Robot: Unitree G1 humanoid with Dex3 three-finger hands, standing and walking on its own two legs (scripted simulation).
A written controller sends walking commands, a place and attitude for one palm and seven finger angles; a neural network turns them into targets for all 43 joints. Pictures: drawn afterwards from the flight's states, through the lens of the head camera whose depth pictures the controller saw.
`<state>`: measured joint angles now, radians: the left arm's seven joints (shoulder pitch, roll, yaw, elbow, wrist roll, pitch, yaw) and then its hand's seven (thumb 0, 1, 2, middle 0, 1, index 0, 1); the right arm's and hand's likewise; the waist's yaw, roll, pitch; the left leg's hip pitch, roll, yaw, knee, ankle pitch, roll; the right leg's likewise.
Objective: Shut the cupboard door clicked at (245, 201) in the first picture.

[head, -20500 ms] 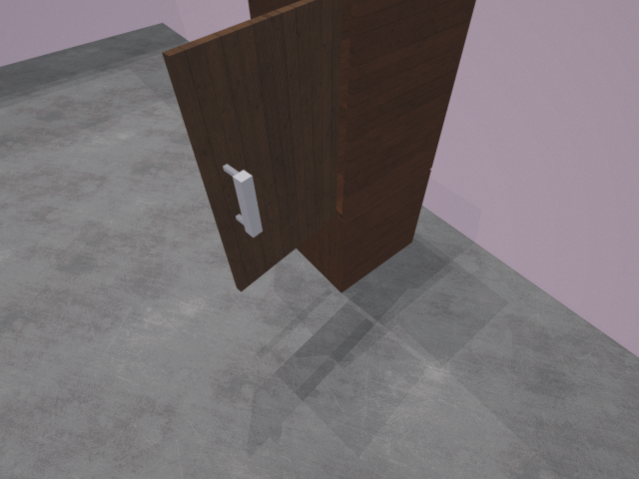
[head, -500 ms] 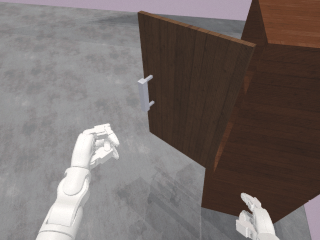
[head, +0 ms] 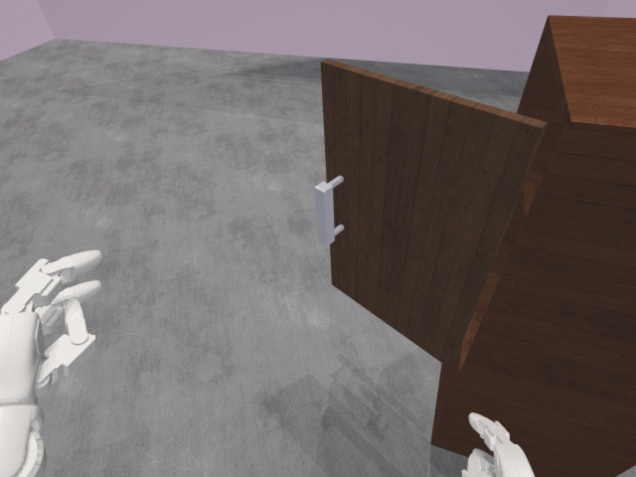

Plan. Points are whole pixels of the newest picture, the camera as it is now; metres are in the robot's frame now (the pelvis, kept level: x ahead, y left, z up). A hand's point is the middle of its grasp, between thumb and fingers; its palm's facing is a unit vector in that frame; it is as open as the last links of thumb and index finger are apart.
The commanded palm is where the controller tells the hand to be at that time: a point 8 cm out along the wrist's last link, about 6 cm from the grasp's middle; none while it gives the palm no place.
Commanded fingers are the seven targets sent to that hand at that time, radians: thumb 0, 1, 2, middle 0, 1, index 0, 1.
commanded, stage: draw the hand back to the body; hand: left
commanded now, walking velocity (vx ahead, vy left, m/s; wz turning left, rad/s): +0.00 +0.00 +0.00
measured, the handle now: (332, 210) +0.64 +0.05 -0.04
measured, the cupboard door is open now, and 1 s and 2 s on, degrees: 66 66 66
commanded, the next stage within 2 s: step back with the hand held close in 0.40 s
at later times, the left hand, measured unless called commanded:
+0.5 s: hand (75, 355) +0.18 +0.25 +0.16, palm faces +0.44 -0.80 -0.40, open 7.4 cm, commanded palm +0.13 +0.29 +0.17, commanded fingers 0.00 0.90 0.90 -0.20 -0.30 -0.20 -0.30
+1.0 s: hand (51, 365) +0.17 +0.27 +0.16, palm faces +0.38 -0.78 -0.50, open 7.4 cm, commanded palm +0.10 +0.31 +0.17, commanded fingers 0.00 0.90 0.90 -0.20 -0.30 -0.20 -0.30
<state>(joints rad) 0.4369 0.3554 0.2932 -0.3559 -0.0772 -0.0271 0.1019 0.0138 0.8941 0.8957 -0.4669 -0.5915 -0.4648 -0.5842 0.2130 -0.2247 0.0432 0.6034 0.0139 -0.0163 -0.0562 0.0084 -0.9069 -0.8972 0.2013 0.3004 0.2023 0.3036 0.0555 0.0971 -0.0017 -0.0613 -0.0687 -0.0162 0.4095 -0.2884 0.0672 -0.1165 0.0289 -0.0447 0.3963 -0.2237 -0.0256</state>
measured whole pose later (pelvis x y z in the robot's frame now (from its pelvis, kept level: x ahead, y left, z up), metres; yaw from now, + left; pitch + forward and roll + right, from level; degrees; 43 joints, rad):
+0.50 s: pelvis -0.02 -0.01 +0.00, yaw -1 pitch -5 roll +0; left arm 0.45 0.35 0.34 -0.36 -0.08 -0.09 0.11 0.01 0.89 0.90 -0.21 -0.31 -0.21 -0.30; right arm 0.20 -0.22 0.03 0.63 0.01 -0.09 -0.07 0.01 -0.91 -0.90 0.20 0.30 0.20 0.30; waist 0.05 0.08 0.01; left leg -0.06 -0.06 -0.01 0.42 -0.27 0.05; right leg -0.12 0.04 -0.04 0.41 -0.20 -0.04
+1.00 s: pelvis -0.05 +0.01 -0.01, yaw -2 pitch +1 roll +0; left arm 0.54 0.45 0.44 -0.46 -0.07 -0.17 0.14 0.01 0.89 0.90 -0.21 -0.31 -0.21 -0.30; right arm 0.20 -0.24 -0.01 0.54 0.02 0.04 -0.08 0.01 -0.91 -0.90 0.20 0.30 0.20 0.30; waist -0.02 0.02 -0.02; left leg -0.30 -0.08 0.03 0.58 -0.30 0.09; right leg -0.37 0.01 -0.01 0.57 -0.22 -0.01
